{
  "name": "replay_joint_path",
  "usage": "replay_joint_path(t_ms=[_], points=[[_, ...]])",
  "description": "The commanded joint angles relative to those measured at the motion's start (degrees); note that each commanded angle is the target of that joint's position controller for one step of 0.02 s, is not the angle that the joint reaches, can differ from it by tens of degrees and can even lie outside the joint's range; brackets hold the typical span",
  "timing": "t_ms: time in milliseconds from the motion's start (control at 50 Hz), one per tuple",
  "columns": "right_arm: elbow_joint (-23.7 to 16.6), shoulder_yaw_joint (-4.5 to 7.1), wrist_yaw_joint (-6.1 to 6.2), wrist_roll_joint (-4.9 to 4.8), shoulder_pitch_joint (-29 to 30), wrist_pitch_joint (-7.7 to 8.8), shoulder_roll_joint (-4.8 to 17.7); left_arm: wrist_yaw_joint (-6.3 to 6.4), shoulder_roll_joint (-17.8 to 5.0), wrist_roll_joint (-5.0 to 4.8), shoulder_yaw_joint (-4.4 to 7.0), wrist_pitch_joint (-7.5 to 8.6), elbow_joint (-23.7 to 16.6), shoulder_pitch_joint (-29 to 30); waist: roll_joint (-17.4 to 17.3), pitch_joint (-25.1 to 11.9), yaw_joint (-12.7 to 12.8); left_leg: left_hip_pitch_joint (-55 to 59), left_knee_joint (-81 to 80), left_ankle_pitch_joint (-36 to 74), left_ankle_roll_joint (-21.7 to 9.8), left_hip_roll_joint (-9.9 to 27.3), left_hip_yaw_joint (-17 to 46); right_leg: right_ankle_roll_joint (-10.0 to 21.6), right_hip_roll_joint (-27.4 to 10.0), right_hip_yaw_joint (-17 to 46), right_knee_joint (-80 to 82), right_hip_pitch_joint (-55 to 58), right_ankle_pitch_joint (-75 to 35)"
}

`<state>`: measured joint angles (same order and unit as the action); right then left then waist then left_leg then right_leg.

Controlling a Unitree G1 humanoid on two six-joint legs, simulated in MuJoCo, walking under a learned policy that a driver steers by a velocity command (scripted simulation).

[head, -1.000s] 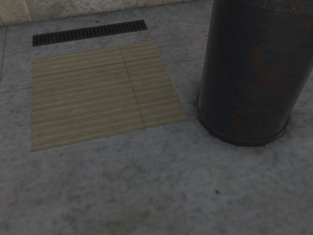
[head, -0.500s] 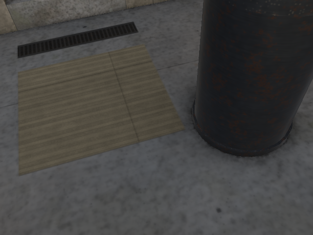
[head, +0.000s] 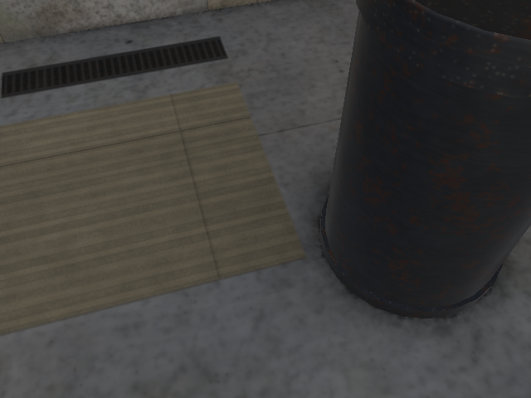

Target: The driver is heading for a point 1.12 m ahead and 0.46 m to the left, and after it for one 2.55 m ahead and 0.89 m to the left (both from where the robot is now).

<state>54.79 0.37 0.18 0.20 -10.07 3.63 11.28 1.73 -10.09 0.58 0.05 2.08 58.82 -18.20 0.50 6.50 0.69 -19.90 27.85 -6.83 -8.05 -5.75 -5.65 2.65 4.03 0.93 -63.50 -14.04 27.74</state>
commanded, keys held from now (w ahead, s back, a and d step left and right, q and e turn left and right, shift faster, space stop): no key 0.10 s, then w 0.32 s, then w+q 0.20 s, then q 0.38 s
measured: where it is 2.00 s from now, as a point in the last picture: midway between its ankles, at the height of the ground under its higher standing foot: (231, 390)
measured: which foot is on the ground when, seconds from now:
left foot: down 0.00-0.34, up 0.36-0.80, down 0.82-1.00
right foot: up 0.00-0.32, down 0.34-0.82, up 0.84-1.00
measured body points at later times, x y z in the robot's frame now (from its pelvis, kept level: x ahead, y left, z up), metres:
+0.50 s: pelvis +0.07 -0.03 +0.03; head +0.06 -0.05 +0.48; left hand -0.01 +0.21 -0.12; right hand +0.16 -0.28 -0.12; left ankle +0.11 +0.09 -0.66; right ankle +0.02 -0.12 -0.73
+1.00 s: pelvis +0.23 +0.05 +0.00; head +0.29 +0.08 +0.45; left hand +0.23 +0.31 -0.14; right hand +0.41 -0.17 -0.13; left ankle +0.30 +0.12 -0.73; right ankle +0.25 -0.09 -0.63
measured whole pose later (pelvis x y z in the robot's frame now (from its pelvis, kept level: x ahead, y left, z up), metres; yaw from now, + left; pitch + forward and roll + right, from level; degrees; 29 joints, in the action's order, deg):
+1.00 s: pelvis +0.23 +0.05 +0.00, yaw +17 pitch +2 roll +0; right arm 50.4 3.4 0.6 1.0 -8.5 1.4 13.1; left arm 2.8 -11.1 2.1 2.5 1.3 51.7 -11.8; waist 0.8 6.2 0.1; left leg -22.1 26.2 -5.6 -7.2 -6.5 -1.6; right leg -1.3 -3.3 -0.1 -70.1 -31.9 23.2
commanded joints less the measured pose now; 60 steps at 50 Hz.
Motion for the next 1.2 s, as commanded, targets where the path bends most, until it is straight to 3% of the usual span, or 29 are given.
replay_joint_path(t_ms=[20, 80, 100, 140, 180, 260, 320, 340, 360, 380, 400, 440, 540, 600, 700, 740, 760, 780, 800, 820, 840, 860, 900, 920, 960, 1020, 1080, 1140, 1200], points=[[-0.9, -0.01, 0.63, -0.15, -2.7, -0.04, 3.5, -0.66, -5.6, 1.57, 1.25, -1.91, -0.4, -5.5, -1.5, -6.2, 1.2, 3.8, -14.8, 21.1, -8.9, 19.3, 18.4, -1.0, -4.5, 2.1, 0.5, -1.7, -2.8], [1.1, -0.06, 0.46, 1.04, -4.4, 0.06, 5.0, -0.07, -2.0, 0.62, 0.57, -3.27, 1.1, -6.0, -3.4, -6.8, 1.6, 1.1, -14.9, 14.5, -5.5, 15.8, 13.7, -1.7, -3.7, -0.3, 12.6, 2.4, -2.1], [1.6, 0.09, 0.48, 1.21, -5.2, -0.12, 5.7, 0.28, -2.2, 0.52, 0.65, -3.62, 1.2, -4.9, -4.2, -7.0, 1.0, 1.5, -15.4, 8.5, -5.1, 15.7, 14.2, -1.8, -3.6, -0.7, 15.9, 2.1, -1.5], [2.6, 1.43, 0.22, 0.76, -7.7, -1.02, 9.1, 0.04, -3.7, 0.94, 1.03, -3.65, 1.1, -3.7, -7.4, -7.7, -0.2, 2.2, -19.5, -16.9, -5.1, 15.8, 18.0, -1.6, -2.8, -2.6, 17.9, 0.4, -1.1], [2.5, 2.20, 0.09, 0.51, -7.3, -2.01, 10.0, -0.76, -5.0, 1.18, 1.50, -3.05, 0.4, -1.7, -8.4, -6.1, -0.3, 0.3, -23.2, -28.5, -4.8, 17.2, 21.2, -1.2, -3.0, -3.7, 18.7, -0.7, -1.7], [2.5, 3.04, 0.26, 0.08, -6.2, -2.68, 9.7, -1.39, -2.8, 1.05, 1.34, -1.22, 0.7, -2.4, -5.6, -4.3, 0.8, -2.3, -23.6, -30.7, -4.2, 17.4, 20.8, 0.4, -2.7, -5.0, 26.5, 3.2, -1.8], [1.1, 3.62, 0.36, -0.43, -2.3, -3.24, 8.7, -0.63, -2.2, 0.87, 1.43, -0.50, 4.3, -11.4, -3.3, -1.6, 4.4, -9.1, -17.2, -32.6, -0.8, 12.8, 15.9, 3.5, -1.4, -6.8, 45.3, 14.7, -4.7], [-0.7, 3.36, 0.23, -0.72, 0.8, -3.07, 6.4, 0.01, -4.1, 1.41, 1.75, 0.12, 5.0, -14.6, 3.0, -0.9, 5.4, -16.4, -6.5, -29.0, 1.8, 8.8, 11.1, 5.0, -7.7, 1.7, 52.8, 20.3, 1.3], [-2.6, 2.11, -0.36, -1.46, 2.1, -2.53, 1.8, 0.30, -8.7, 1.12, 2.88, 0.63, 4.5, -14.1, 15.5, -1.1, 4.4, -24.7, 9.6, -21.0, 4.0, 1.8, 2.3, 8.4, -23.1, 24.1, 61.2, 20.8, 15.6], [-2.4, 2.61, -0.89, 1.25, 2.7, -2.27, 5.4, 0.85, -9.1, 0.94, 3.50, 0.99, 3.8, -9.2, 9.0, 3.9, 1.3, -24.1, 16.8, -12.5, 4.1, 5.9, 6.3, 10.0, -26.1, 26.7, 63.8, 11.1, 16.0], [-1.6, 2.95, -1.73, 1.41, 0.7, -1.96, 6.0, 0.85, -8.1, 0.38, 3.33, 1.60, 2.5, -5.3, 5.8, 2.7, -1.6, -21.9, 19.8, -8.3, 4.5, 6.9, 7.5, 9.0, -23.8, 23.7, 63.6, 8.7, 12.2], [-0.1, 3.41, -2.50, 1.81, -1.2, -1.78, 6.9, 0.42, -7.9, 0.02, 3.54, 2.81, 1.9, -4.8, 3.6, -0.3, -3.0, -21.3, 25.2, -5.3, 5.5, 6.6, 6.2, 6.9, -19.8, 15.5, 61.9, 10.9, 2.6], [-1.9, 2.84, -2.41, 1.77, 5.8, -2.11, 3.9, 0.19, -5.0, 0.60, 3.32, 4.55, 3.8, -13.3, 3.7, 0.4, 0.9, -28.8, 29.6, -1.4, 6.5, 7.5, 7.0, 6.3, -18.1, 5.6, 59.8, 15.8, -11.0], [-4.1, 2.57, -2.60, 1.97, 10.8, -2.28, 3.3, 0.23, -5.1, 0.75, 3.34, 5.11, 3.6, -15.0, 4.2, 0.8, 2.7, -30.8, 26.1, 0.7, 7.0, 8.1, 6.6, 6.4, -18.6, 2.2, 59.3, 17.5, -16.3], [-7.6, 1.27, -3.02, 2.07, 16.0, -1.21, 1.2, 0.74, -5.8, 0.81, 3.35, 5.69, 2.5, -12.6, 6.2, 2.4, 2.2, -17.6, 9.6, 3.1, 5.2, 7.4, -0.7, 3.9, -16.3, -8.6, 54.2, 12.5, -40.9], [-7.5, 1.48, -2.62, 2.63, 13.0, -1.09, 1.9, 0.99, -6.7, 0.37, 3.48, 5.09, 3.0, -13.1, 7.8, 0.6, 0.9, -10.8, 6.6, 1.1, 3.1, 5.0, -3.5, 3.6, -16.7, -10.4, 46.2, 13.7, -56.5], [-6.3, 1.96, -2.49, 2.76, 7.7, -0.77, 3.2, 1.13, -7.5, 0.29, 3.73, 4.78, 2.7, -12.1, 8.1, -2.5, -1.3, -5.4, 5.1, 0.9, 1.8, 3.2, -3.8, 3.1, -16.6, -11.1, 39.2, 14.1, -62.0], [-4.2, 2.76, -2.44, 2.93, 0.6, -0.18, 5.1, 1.14, -8.3, 0.16, 3.99, 4.32, 2.2, -11.4, 7.9, -6.9, -3.7, 1.8, 2.4, 2.3, 0.4, 1.0, -4.0, 2.6, -16.1, -11.6, 29.7, 13.8, -62.7], [-2.2, 3.89, -2.11, 3.73, -5.9, 0.71, 8.2, 1.22, -8.6, -0.09, 3.98, 4.04, 1.6, -11.4, 5.6, -11.1, -6.4, 11.9, -1.7, 7.9, -1.1, 1.3, -1.9, 0.9, -14.4, -12.6, 18.4, 9.3, -54.4], [-1.6, 5.32, -1.53, 4.10, -11.6, 1.06, 12.9, 1.25, -6.9, 0.14, 3.42, 3.71, -0.8, -11.1, -0.4, -18.5, -8.0, 26.9, 3.4, 27.1, -4.2, 13.0, 9.8, -0.6, -12.6, -12.5, 0.9, -3.8, -29.1], [-3.5, 6.49, -0.88, 2.71, -11.4, 0.26, 17.7, 1.10, -3.5, -2.54, 2.47, 3.36, -4.1, -13.3, -14.3, -30.6, -6.3, 43.2, 2.0, 52.2, -17.8, 30.9, 37.3, -3.1, -0.8, -8.6, -24.2, -21.4, 10.8], [-4.5, 6.80, -0.01, 0.77, -11.7, -1.28, 17.5, 0.76, -6.9, -0.70, 3.28, 2.79, -4.1, -10.9, -3.2, -32.6, -6.0, 38.1, -1.1, 51.2, -17.2, 28.1, 34.7, -2.3, -4.5, -0.2, -26.9, -20.9, 3.6], [-6.5, 5.16, 0.73, -0.02, -2.1, -1.66, 9.9, 1.08, -4.6, 0.15, 2.82, 2.34, -5.4, -4.5, 0.7, -16.8, -2.8, 20.2, -5.5, 39.9, -12.6, 22.8, 23.5, -3.0, -8.6, 0.4, -18.4, -21.7, -4.7], [-6.6, 4.62, 1.00, -0.37, -1.5, -1.64, 8.0, 1.25, -6.0, 1.33, 3.30, 1.28, -6.5, -2.3, -0.2, -12.7, -1.7, 14.0, -7.2, 37.0, -10.4, 19.8, 21.5, -3.5, -9.3, 1.0, -13.8, -20.3, -4.8], [-7.1, 3.86, 0.86, 0.38, -0.4, -1.84, 6.3, 1.26, -4.4, 2.22, 3.32, -1.51, -6.6, -4.5, -1.6, -11.9, 0.8, 7.1, -8.1, 35.3, -8.9, 16.6, 18.6, -4.0, -8.5, 0.8, -7.6, -15.5, -4.3], [-8.0, 4.74, 0.46, 1.28, -0.7, -2.01, 9.4, 1.06, -4.2, 1.97, 3.39, -2.95, -8.4, -3.0, -3.2, -12.9, 1.3, 4.4, -8.4, 31.6, -8.3, 15.0, 19.0, -4.7, -6.9, 0.1, -2.2, -15.1, -7.2], [-9.3, 5.17, 0.55, 1.08, -1.4, -3.05, 10.2, 1.01, -5.4, 2.15, 3.77, -4.00, -10.8, 2.2, -4.8, -12.1, -0.2, 3.3, -10.3, 14.5, -6.8, 14.1, 22.6, -5.5, -6.7, 0.8, 2.5, -17.6, -10.2], [-9.9, 5.44, 0.54, 1.07, -2.8, -4.02, 10.3, 0.29, -6.2, 2.13, 3.98, -4.14, -12.9, 7.3, -7.3, -10.1, -2.0, 3.2, -16.4, -19.7, -6.6, 12.9, 29.9, -6.5, -6.9, 1.4, 6.8, -20.2, -11.4], [-9.8, 6.06, 0.27, 1.17, -5.7, -3.92, 11.1, -0.03, -6.6, 1.89, 3.93, -3.20, -14.7, 11.5, -6.2, -7.8, -3.6, 6.7, -18.2, -25.2, -6.7, 13.7, 34.4, -6.6, -6.2, 1.9, 12.8, -21.6, -10.8]])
